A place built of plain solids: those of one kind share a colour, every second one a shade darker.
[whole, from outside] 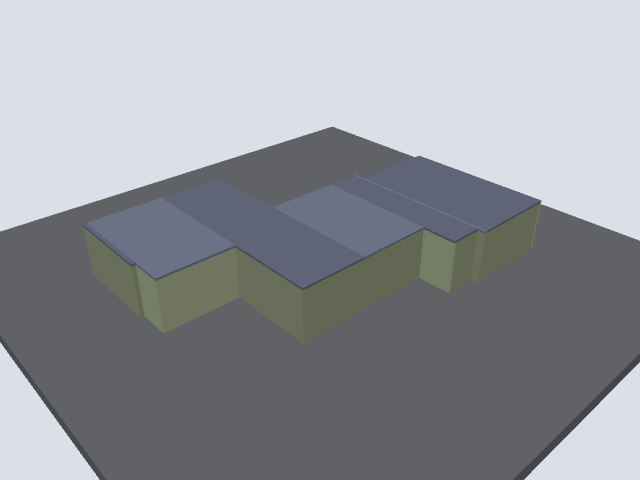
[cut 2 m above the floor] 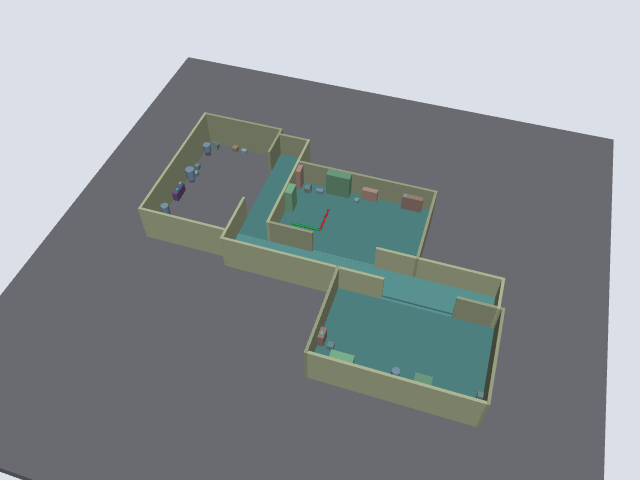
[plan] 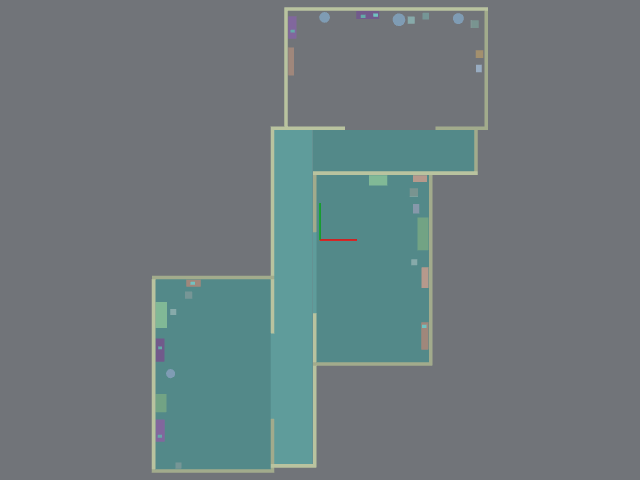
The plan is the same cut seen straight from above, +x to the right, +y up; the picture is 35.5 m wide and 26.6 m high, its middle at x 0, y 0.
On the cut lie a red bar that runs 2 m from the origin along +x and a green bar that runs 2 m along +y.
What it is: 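A storey of a split-level house; a hall and three lower rooms open beside it; the rooms' floors lie 1.04 m, 0.160 m and not at all below the hall's; a bare drop, one riser, a flush line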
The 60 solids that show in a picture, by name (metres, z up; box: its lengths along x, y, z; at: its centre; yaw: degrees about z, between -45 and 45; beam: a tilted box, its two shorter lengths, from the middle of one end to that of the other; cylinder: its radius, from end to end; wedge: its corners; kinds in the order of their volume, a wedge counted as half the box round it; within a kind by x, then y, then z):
{
 "floor_1": {"box": [6.39, 10.53, 0.93], "at": [-5.92, -7.44, 0.41]},
 "floor_2": {"box": [0.2, 4.72, 0.93], "at": [-2.63, -7.55, 0.41]},
 "floor_3": {"box": [2.14, 18.51, 1.09], "at": [-1.46, -3.16, 0.49]},
 "floor_4": {"box": [0.2, 4.49, 1.09], "at": [-0.29, -1.81, 0.49]},
 "floor_5": {"box": [6.23, 10.38, 1.09], "at": [2.92, -1.58, 0.49]},
 "floor_6": {"box": [8.94, 2.28, 1.09], "at": [4.08, 4.95, 0.49]},
 "wall_1": {"box": [0.2, 10.53, 3.87], "at": [-9.22, -7.44, 1.89]},
 "wall_2": {"box": [6.79, 0.2, 3.87], "at": [-5.92, -12.81, 1.89]},
 "wall_3": {"box": [6.79, 0.2, 3.87], "at": [-5.92, -2.08, 1.89]},
 "wall_4": {"box": [0.2, 0.09, 3.87], "at": [-2.63, -12.66, 1.89]},
 "wall_5": {"box": [0.2, 2.51, 3.87], "at": [-2.63, -11.16, 1.89]},
 "wall_6": {"box": [0.2, 3.01, 3.87], "at": [-2.63, -3.68, 1.89]},
 "wall_7": {"box": [0.2, 8.07, 3.87], "at": [-2.63, 2.06, 1.89]},
 "wall_8": {"box": [0.2, 6.41, 3.87], "at": [-1.88, 9.5, 1.89]},
 "wall_9": {"box": [2.54, 0.2, 3.87], "at": [-1.46, -12.52, 1.89]},
 "wall_10": {"box": [4.12, 0.2, 3.87], "at": [-0.67, 6.19, 1.89]},
 "wall_11": {"box": [0.2, 5.44, 3.87], "at": [-0.29, -9.69, 1.89]},
 "wall_12": {"box": [0.2, 2.71, 3.87], "at": [-0.29, -5.42, 1.89]},
 "wall_13": {"box": [0.2, 3.18, 3.87], "at": [-0.29, 2.02, 1.89]},
 "wall_14": {"box": [6.63, 0.2, 3.87], "at": [2.92, -6.87, 1.89]},
 "wall_15": {"box": [11.3, 0.2, 3.87], "at": [3.67, 12.81, 1.89]},
 "wall_16": {"box": [9.14, 0.2, 3.87], "at": [4.17, 3.71, 1.89]},
 "wall_17": {"box": [0.2, 10.38, 3.87], "at": [6.14, -1.58, 1.89]},
 "wall_18": {"box": [2.92, 0.2, 3.87], "at": [7.86, 6.19, 1.89]},
 "wall_19": {"box": [0.2, 2.28, 3.87], "at": [8.64, 4.95, 1.89]},
 "wall_20": {"box": [0.2, 6.41, 3.87], "at": [9.22, 9.5, 1.89]},
 "roof_1": {"box": [6.79, 0.29, 0.16], "at": [-5.92, -12.76, 3.9]},
 "roof_2": {"box": [9.12, 5.64, 0.16], "at": [-4.76, -9.79, 3.9]},
 "roof_3": {"box": [15.56, 4.99, 0.16], "at": [-1.54, -4.47, 3.9]},
 "roof_4": {"box": [8.97, 5.59, 0.16], "at": [1.75, 0.81, 3.9]},
 "roof_5": {"box": [11.47, 2.48, 0.16], "at": [3.01, 4.85, 3.9]},
 "roof_6": {"box": [12.05, 0.2, 0.16], "at": [3.29, 6.19, 3.9]},
 "roof_7": {"box": [11.3, 6.61, 0.16], "at": [3.67, 9.6, 3.9]},
 "wardrobe_1": {"box": [0.59, 1.01, 2.04], "at": [-8.8, -9.04, 1.9]},
 "wardrobe_2": {"box": [0.62, 1.45, 1.93], "at": [-8.79, -4.16, 1.84]},
 "wardrobe_3": {"box": [1.01, 0.57, 2.01], "at": [3.22, 3.3, 2.04]},
 "wardrobe_4": {"box": [0.62, 1.82, 2.13], "at": [5.71, 0.34, 2.1]},
 "case_1": {"box": [0.81, 0.4, 1.01], "at": [-7.01, -2.4, 1.38]},
 "case_2": {"box": [0.33, 1.56, 1.23], "at": [-1.6, 9.89, 0.57]},
 "case_3": {"box": [0.78, 0.37, 1.88], "at": [5.54, 3.4, 1.98]},
 "case_4": {"box": [0.41, 1.52, 1.24], "at": [5.82, -5.32, 1.66]},
 "case_5": {"box": [0.39, 1.15, 0.98], "at": [5.82, -2.09, 1.53]},
 "sideboard_1": {"box": [0.49, 1.29, 0.81], "at": [-8.86, -6.1, 1.28]},
 "sideboard_2": {"box": [0.5, 1.24, 0.72], "at": [-8.85, -10.56, 1.24]},
 "sideboard_3": {"box": [0.45, 1.26, 0.75], "at": [-1.53, 11.78, 0.33]},
 "sideboard_4": {"box": [1.28, 0.44, 0.81], "at": [2.65, 12.47, 0.35]},
 "bush_1": {"cylinder": 0.25, "from": [-8.28, -7.4, 1.33], "to": [-8.28, -7.4, 2.03]},
 "bush_2": {"cylinder": 0.29, "from": [0.26, 12.34, 0.33], "to": [0.26, 12.34, 1.27]},
 "bush_3": {"cylinder": 0.35, "from": [4.37, 12.21, 0.41], "to": [4.37, 12.21, 1.32]},
 "bush_4": {"cylinder": 0.3, "from": [7.67, 12.27, 0.49], "to": [7.67, 12.27, 1.1]},
 "basket_1": {"box": [0.34, 0.34, 0.39], "at": [-7.84, -12.5, 1.07]},
 "basket_2": {"box": [0.41, 0.41, 0.36], "at": [-7.29, -3.05, 1.05]},
 "basket_3": {"box": [0.39, 0.4, 0.43], "at": [5.06, 12.19, 0.17]},
 "basket_4": {"box": [0.38, 0.38, 0.44], "at": [5.86, 12.4, 0.17]},
 "chair_1": {"box": [0.46, 0.44, 0.44], "at": [5.2, 2.65, 1.26]},
 "chair_2": {"box": [0.06, 0.44, 0.91], "at": [8.38, 11.96, 0.4]},
 "chair_3": {"box": [0.4, 0.44, 0.48], "at": [8.6, 11.96, 0.19]},
 "toybox_1": {"box": [0.36, 0.53, 0.28], "at": [5.33, 1.73, 1.18]},
 "toybox_2": {"box": [0.33, 0.42, 0.36], "at": [8.8, 9.51, 0.13]},
 "pouf_1": {"box": [0.43, 0.43, 0.44], "at": [8.84, 10.3, 0.17]}
}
